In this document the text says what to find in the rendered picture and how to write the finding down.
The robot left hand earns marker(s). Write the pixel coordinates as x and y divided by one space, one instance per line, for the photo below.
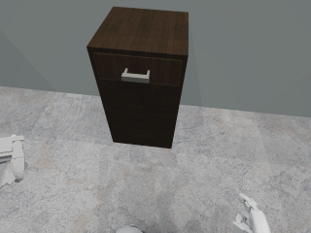
12 154

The robot left shin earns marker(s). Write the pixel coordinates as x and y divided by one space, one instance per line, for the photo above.
132 225

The drawer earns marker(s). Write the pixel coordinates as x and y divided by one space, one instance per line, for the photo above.
162 70

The cabinet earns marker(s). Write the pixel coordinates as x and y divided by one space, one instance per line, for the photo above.
142 114

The handle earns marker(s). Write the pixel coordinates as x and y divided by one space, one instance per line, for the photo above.
135 78

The robot right hand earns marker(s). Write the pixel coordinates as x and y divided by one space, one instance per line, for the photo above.
254 222

